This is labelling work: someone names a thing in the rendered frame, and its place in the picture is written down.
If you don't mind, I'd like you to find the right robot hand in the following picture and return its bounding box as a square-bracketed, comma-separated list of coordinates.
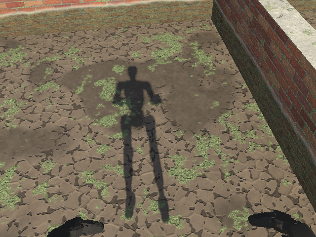
[248, 209, 316, 237]

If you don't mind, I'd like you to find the left robot hand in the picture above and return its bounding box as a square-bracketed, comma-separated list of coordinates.
[46, 216, 105, 237]

